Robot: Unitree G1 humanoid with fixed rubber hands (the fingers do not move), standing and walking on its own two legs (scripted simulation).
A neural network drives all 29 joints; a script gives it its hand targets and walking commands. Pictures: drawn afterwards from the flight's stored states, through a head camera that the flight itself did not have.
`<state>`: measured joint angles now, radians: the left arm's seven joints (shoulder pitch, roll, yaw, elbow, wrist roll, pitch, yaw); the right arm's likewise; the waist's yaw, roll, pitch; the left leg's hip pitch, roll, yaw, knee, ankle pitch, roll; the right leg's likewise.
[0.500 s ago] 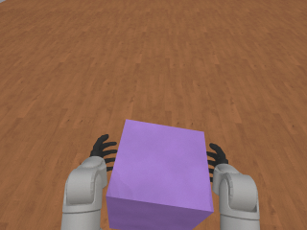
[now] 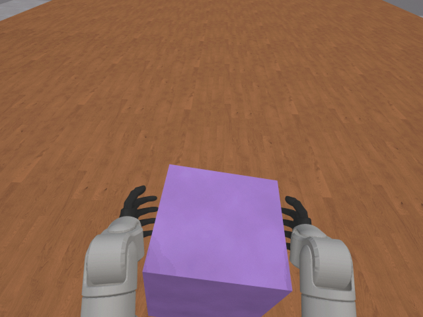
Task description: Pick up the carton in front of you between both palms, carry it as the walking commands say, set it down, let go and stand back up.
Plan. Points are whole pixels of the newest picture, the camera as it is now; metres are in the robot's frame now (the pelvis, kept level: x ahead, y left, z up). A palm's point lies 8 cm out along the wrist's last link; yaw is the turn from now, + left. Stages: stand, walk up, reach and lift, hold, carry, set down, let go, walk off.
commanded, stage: carry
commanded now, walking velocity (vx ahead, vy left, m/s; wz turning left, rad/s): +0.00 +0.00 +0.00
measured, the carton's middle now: (210, 250) +0.29 +0.01 +0.00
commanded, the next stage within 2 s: hold in 1.22 s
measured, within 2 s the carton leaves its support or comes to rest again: neither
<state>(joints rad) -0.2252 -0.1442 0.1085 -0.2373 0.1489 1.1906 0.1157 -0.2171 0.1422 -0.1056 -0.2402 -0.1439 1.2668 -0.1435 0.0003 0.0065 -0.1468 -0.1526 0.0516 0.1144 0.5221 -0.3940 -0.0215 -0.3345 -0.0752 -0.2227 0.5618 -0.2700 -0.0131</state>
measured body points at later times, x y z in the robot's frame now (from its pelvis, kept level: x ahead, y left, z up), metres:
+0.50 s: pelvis -0.04 +0.00 +0.00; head -0.07 +0.00 +0.45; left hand +0.24 +0.15 +0.07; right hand +0.23 -0.14 +0.06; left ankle -0.11 +0.11 -0.73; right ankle +0.00 -0.10 -0.73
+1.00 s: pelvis -0.07 +0.00 +0.00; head -0.10 +0.00 +0.45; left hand +0.23 +0.15 +0.03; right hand +0.23 -0.15 +0.02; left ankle -0.11 +0.11 -0.73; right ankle +0.00 -0.10 -0.73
